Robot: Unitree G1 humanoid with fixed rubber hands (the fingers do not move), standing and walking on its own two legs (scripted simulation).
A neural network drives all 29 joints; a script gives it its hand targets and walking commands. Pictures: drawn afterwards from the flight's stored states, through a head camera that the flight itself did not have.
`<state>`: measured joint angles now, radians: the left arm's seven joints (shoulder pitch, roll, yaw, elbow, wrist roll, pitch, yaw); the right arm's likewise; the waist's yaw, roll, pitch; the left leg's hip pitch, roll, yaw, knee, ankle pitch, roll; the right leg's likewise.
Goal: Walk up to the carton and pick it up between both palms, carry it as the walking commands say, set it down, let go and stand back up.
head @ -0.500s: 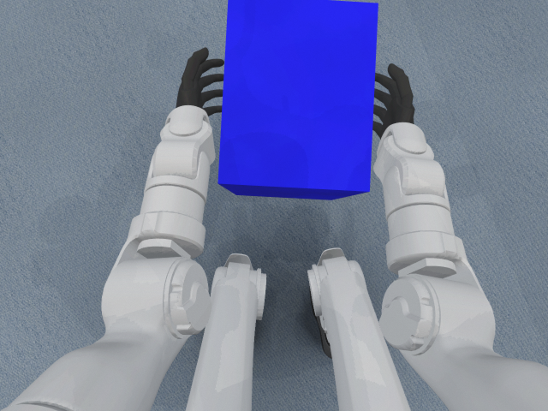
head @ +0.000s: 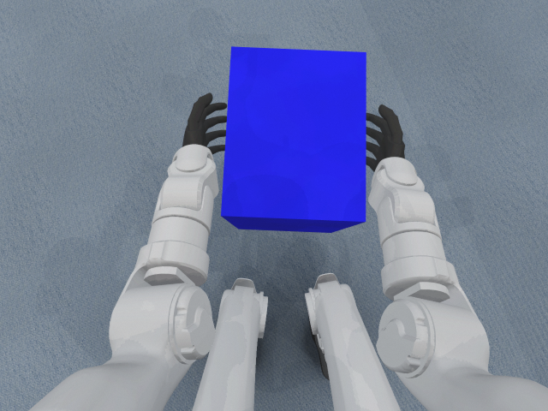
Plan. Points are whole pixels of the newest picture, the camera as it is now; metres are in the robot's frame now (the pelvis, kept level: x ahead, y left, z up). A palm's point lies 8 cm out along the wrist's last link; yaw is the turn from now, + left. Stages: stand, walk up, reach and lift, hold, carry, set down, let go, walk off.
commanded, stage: reach and lift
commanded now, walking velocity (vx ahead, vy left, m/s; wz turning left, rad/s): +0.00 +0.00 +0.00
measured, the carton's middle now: (290, 157) +0.48 -0.01 -0.13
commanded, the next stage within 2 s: none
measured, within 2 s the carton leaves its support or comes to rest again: neither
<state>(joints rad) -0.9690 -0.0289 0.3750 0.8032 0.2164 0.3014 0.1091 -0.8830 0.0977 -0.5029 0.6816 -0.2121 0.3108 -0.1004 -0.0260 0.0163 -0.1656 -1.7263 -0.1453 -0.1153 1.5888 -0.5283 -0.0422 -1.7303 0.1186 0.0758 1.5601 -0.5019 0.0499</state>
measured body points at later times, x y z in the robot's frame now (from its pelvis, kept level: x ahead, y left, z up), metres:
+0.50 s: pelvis +0.02 +0.00 +0.06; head +0.21 +0.01 +0.47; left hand +0.46 +0.12 +0.01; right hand +0.44 -0.15 +0.00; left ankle +0.08 +0.12 -0.52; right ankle +0.09 -0.13 -0.52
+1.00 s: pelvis +0.04 +0.00 +0.13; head +0.19 +0.01 +0.55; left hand +0.44 +0.12 +0.07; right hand +0.41 -0.15 +0.07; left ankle +0.08 +0.12 -0.52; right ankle +0.09 -0.13 -0.52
